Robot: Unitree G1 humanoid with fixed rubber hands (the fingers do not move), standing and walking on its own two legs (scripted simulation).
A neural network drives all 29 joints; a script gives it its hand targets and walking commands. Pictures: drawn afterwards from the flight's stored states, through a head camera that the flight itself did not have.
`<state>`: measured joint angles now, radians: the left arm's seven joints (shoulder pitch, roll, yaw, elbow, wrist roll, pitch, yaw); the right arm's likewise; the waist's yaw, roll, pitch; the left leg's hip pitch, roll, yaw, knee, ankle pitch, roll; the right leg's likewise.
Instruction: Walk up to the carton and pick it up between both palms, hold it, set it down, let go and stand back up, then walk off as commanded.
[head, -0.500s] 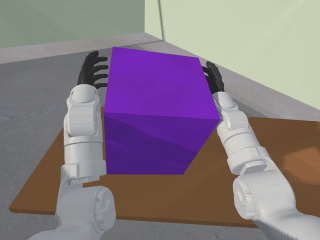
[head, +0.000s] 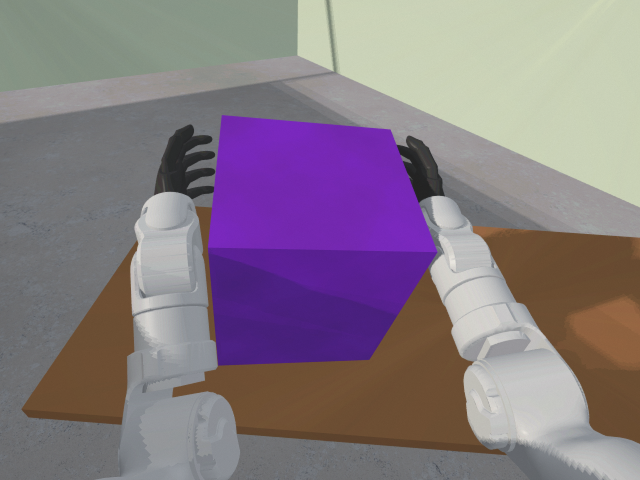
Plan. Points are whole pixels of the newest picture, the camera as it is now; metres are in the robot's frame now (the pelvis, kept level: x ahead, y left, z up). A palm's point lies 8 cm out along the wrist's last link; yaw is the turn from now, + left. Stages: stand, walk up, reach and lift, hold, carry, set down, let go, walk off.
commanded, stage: set down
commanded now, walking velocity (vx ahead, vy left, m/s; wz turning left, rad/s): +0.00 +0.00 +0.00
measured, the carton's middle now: (302, 249) +0.36 +0.02 +0.15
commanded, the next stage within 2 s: none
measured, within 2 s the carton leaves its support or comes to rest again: neither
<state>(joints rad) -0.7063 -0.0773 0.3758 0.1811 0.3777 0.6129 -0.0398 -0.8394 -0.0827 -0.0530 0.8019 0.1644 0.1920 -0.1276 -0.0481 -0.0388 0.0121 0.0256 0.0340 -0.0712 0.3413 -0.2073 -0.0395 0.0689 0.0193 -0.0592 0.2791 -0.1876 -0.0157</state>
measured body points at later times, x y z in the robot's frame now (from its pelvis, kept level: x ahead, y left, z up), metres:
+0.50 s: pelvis +0.00 -0.01 +0.00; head -0.04 +0.00 +0.45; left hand +0.38 +0.16 +0.19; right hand +0.41 -0.15 +0.18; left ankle +0.00 +0.14 -0.75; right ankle -0.01 -0.11 -0.75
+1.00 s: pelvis +0.00 -0.01 +0.00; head -0.02 +0.00 +0.45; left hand +0.38 +0.15 +0.15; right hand +0.42 -0.15 +0.15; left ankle +0.00 +0.14 -0.75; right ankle -0.01 -0.11 -0.75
